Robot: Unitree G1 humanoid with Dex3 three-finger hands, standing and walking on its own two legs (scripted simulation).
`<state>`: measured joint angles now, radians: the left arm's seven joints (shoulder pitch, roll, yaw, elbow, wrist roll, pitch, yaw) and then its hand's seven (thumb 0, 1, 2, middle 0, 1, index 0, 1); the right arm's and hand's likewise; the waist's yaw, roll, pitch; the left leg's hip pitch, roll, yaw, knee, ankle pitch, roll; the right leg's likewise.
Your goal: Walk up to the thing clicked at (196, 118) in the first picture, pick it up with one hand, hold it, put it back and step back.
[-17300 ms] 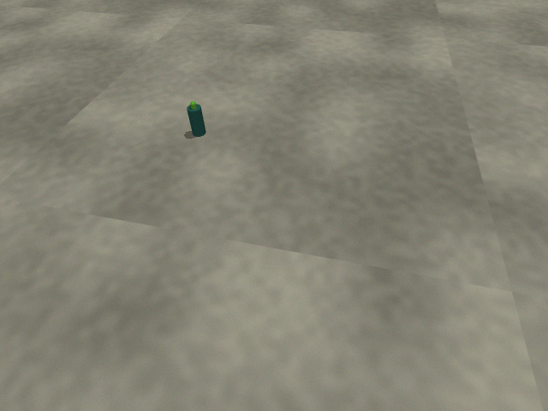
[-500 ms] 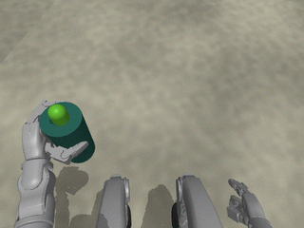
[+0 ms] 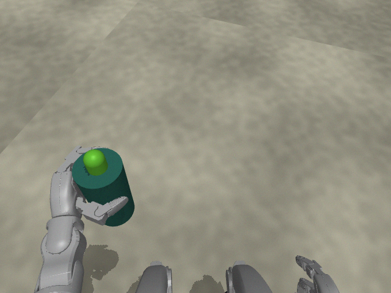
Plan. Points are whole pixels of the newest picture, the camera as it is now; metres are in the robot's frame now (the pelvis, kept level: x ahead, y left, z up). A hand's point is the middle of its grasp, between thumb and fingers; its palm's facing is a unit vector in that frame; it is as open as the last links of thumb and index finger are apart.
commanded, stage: lift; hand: left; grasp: from the side
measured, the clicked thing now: (106, 186) +0.34 +0.18 +0.01
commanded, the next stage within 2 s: hold in 0.76 s
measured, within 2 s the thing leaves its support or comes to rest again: neither
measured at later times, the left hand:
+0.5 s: hand (103, 170) +0.34 +0.17 +0.08, palm faces +0.14 -0.99 -0.02, open 11.3 cm
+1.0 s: hand (103, 162) +0.34 +0.16 +0.10, palm faces +0.14 -0.99 -0.01, open 11.3 cm
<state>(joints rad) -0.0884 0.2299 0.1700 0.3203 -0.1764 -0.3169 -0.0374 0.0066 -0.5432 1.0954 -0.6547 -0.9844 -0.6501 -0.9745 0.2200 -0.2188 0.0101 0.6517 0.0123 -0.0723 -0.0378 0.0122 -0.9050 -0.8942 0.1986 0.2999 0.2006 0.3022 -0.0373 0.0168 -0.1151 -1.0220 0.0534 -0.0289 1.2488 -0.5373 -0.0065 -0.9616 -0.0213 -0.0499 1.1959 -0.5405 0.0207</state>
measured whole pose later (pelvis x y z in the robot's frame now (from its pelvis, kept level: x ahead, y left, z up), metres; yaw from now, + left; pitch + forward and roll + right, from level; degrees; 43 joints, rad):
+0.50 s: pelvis +0.01 -0.01 +0.04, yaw +1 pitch +11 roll -2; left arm -0.09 0.20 0.15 0.37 -0.16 -0.33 -0.02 0.01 -0.54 1.09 -0.65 -0.98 -0.65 -0.97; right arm 0.22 -0.21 0.01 0.67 -0.01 -0.05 -0.05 0.01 -0.91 -0.90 0.20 0.30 0.20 0.30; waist -0.03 0.01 -0.06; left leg -0.74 0.05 -0.02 1.01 -0.46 -0.02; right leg -0.69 -0.02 -0.05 0.97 -0.47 0.01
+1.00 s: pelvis +0.02 -0.01 +0.06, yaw +0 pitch +7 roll -1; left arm -0.10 0.18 0.15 0.41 -0.16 -0.34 -0.02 0.01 -0.53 1.08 -0.65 -0.98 -0.65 -0.97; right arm 0.23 -0.21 0.00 0.68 -0.01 -0.04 -0.04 0.01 -0.92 -0.90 0.20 0.30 0.20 0.30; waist -0.03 0.01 -0.03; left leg -0.61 0.05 -0.01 0.90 -0.42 -0.02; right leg -0.57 -0.02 -0.04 0.87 -0.43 0.01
